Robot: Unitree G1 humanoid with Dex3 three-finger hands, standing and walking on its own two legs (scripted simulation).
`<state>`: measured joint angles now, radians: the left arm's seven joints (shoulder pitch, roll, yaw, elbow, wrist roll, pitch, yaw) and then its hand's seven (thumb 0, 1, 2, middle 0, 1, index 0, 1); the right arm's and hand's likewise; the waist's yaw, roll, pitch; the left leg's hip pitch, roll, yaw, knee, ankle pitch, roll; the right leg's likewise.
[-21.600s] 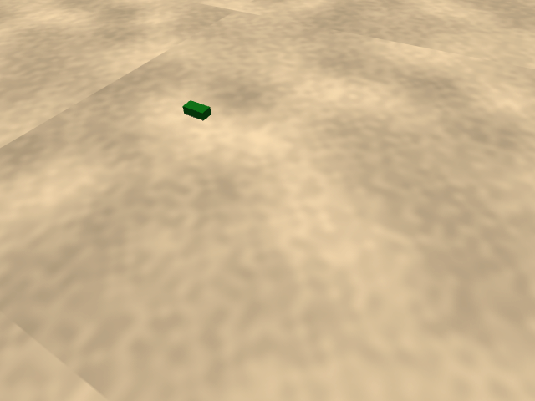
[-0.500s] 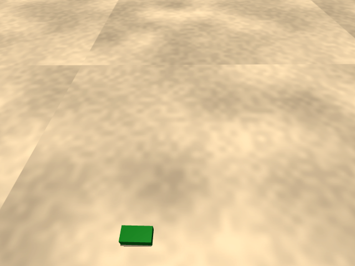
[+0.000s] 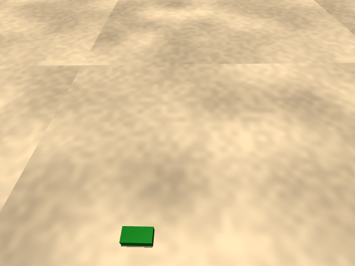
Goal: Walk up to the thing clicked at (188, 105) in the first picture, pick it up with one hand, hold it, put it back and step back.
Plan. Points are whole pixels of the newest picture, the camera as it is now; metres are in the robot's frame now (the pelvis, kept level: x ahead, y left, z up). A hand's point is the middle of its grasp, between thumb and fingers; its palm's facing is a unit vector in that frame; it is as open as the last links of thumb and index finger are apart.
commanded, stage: stand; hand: left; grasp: from above
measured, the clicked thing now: (137, 236) +0.41 +0.25 -0.75
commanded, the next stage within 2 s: rise first in 0.24 s
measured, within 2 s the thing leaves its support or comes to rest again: neither
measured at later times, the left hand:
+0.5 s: hand out of the picture +0.13 +0.25 -0.16, palm faces +0.02 -0.94 -0.33, open 8.0 cm
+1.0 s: hand out of the picture +0.12 +0.26 -0.23, palm faces -0.15 -0.88 -0.45, open 14.0 cm
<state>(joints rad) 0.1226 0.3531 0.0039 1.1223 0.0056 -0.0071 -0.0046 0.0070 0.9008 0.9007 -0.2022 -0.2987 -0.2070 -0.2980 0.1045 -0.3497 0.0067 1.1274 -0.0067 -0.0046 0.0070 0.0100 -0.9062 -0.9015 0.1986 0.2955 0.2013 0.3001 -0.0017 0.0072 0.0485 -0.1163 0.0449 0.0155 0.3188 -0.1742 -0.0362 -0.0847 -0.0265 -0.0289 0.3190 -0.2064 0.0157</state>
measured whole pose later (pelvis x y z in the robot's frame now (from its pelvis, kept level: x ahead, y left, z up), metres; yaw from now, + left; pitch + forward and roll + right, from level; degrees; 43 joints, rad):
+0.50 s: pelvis -0.01 +0.00 -0.01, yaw +1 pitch +4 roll +0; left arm -0.02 0.33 0.10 1.10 0.04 -0.03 -0.01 0.01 0.71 0.92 -0.18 -0.49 -0.18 -0.49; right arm 0.18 -0.30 -0.01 0.88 0.04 -0.03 -0.03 0.01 -0.92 -0.91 0.20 0.30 0.20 0.30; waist -0.01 0.00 0.05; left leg -0.32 0.04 0.00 0.48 -0.23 -0.03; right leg -0.28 -0.03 -0.04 0.48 -0.26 0.01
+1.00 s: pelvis -0.02 +0.01 -0.09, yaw +0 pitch +16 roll -2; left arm 0.19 0.30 0.14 0.60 0.25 0.15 0.01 0.00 -0.51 1.01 -0.08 -1.05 -0.07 -1.06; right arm 0.20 -0.23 -0.05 0.60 0.01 -0.08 0.00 0.01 -0.90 -0.90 0.20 0.30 0.20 0.30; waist -0.02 0.01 -0.10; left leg -0.88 0.05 -0.01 1.09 -0.50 -0.02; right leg -0.82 -0.03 -0.02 1.06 -0.52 0.03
